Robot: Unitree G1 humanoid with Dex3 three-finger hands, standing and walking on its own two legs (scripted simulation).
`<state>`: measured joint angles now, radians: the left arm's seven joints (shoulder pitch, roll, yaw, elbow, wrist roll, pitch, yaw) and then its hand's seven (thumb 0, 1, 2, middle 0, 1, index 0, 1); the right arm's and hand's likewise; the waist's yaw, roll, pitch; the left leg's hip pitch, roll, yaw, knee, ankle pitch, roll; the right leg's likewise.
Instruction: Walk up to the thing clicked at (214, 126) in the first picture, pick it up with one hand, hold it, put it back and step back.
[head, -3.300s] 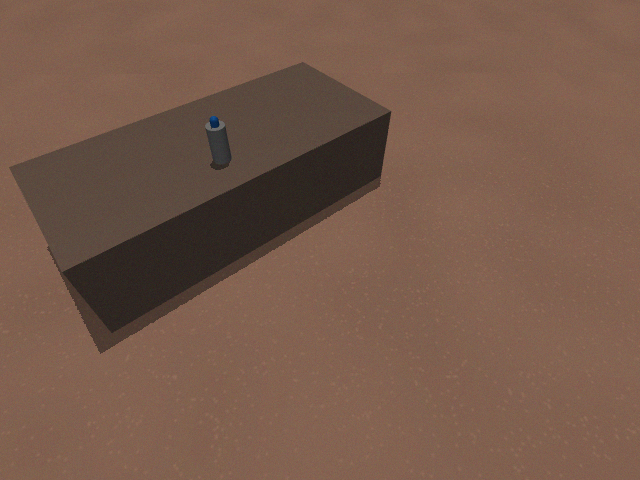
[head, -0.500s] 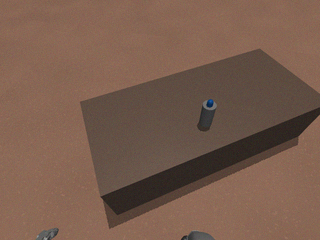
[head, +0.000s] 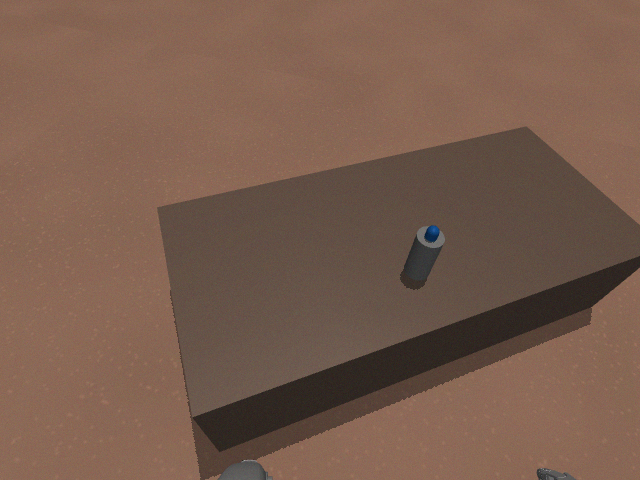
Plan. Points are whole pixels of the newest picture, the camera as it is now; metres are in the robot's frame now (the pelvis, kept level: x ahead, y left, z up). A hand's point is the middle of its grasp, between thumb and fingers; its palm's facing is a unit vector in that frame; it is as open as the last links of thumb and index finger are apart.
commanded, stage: walk up
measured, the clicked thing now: (425, 250) +0.68 -0.25 -0.30
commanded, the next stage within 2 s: stand in 0.98 s
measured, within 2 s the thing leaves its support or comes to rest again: neither
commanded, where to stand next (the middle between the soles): +0.07 -0.03 m, yaw +0 degrees
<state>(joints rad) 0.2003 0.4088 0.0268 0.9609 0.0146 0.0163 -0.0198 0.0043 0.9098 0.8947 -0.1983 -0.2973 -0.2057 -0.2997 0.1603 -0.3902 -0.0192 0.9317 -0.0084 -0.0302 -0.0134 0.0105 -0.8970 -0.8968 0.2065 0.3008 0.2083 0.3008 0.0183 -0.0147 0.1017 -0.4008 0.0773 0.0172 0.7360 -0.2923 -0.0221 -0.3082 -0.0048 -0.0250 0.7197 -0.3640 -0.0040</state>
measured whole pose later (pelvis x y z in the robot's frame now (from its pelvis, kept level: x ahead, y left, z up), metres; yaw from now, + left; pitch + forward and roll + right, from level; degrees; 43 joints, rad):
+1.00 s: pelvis +0.02 +0.01 +0.03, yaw -1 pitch -2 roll +0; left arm 0.10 0.36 0.01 1.14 0.01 0.01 -0.02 0.00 0.91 0.89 -0.20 -0.30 -0.21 -0.30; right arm 0.08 -0.36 -0.01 1.15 -0.01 -0.03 0.00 0.01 -0.90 -0.90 0.20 0.30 0.21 0.30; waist 0.00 -0.01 0.05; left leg -0.20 0.05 0.05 0.36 -0.14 -0.02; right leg -0.12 -0.03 -0.01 0.35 -0.21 0.02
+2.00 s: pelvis +0.04 +0.02 +0.03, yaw +0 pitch -2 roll +0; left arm 0.11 0.35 0.00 1.14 0.02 -0.01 0.00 0.00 0.91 0.89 -0.20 -0.30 -0.21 -0.30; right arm 0.07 -0.35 -0.01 1.15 -0.01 -0.01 0.01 0.01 -0.90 -0.90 0.20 0.30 0.21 0.30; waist 0.00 0.00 0.04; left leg -0.15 0.03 0.05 0.33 -0.15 -0.01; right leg -0.06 -0.05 -0.01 0.30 -0.21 0.04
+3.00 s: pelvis +0.05 +0.02 +0.03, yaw +0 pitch -2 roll +0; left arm 0.13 0.36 0.00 1.12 0.02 -0.01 0.00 0.00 0.91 0.89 -0.20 -0.30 -0.21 -0.30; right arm 0.09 -0.35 -0.01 1.14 -0.01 -0.01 0.00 0.01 -0.90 -0.90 0.20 0.30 0.21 0.30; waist 0.00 0.00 0.05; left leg -0.15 0.02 0.05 0.34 -0.16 0.00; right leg -0.05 -0.05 -0.02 0.30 -0.22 0.04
